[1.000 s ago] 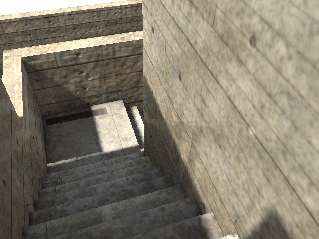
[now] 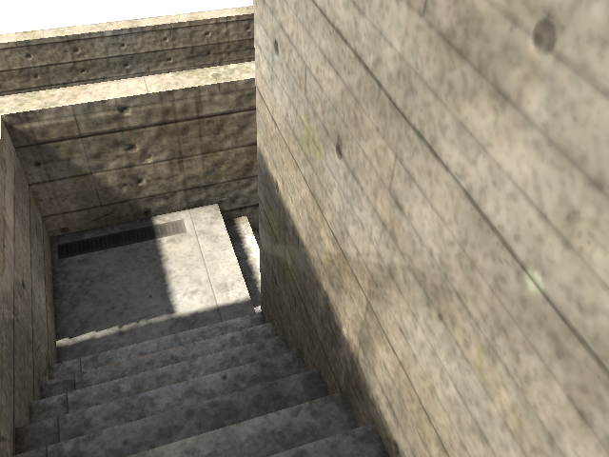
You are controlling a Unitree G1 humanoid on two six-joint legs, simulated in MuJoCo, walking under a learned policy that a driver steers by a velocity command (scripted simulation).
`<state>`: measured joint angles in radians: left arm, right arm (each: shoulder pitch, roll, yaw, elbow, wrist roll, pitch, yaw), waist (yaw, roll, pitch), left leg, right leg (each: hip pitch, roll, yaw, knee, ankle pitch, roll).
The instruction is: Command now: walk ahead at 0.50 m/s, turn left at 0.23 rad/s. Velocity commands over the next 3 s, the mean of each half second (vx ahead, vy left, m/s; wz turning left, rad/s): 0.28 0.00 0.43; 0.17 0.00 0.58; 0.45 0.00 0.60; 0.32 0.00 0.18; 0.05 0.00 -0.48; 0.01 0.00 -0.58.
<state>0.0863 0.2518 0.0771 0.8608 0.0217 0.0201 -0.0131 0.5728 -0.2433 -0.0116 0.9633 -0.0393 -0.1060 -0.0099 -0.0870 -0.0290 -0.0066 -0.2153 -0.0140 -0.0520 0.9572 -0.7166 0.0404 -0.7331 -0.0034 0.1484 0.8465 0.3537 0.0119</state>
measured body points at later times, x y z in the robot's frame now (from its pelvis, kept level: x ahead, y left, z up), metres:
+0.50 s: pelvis +0.18 -0.10 -0.18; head +0.21 -0.12 +0.27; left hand +0.07 +0.13 -0.30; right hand +0.46 -0.27 -0.27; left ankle +0.25 +0.05 -0.67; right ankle +0.21 -0.20 -0.88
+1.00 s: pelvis +0.25 -0.04 -0.20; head +0.21 -0.01 +0.24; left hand +0.25 +0.27 -0.33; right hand +0.31 -0.29 -0.33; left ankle +0.17 +0.03 -0.88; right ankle +0.47 -0.13 -0.81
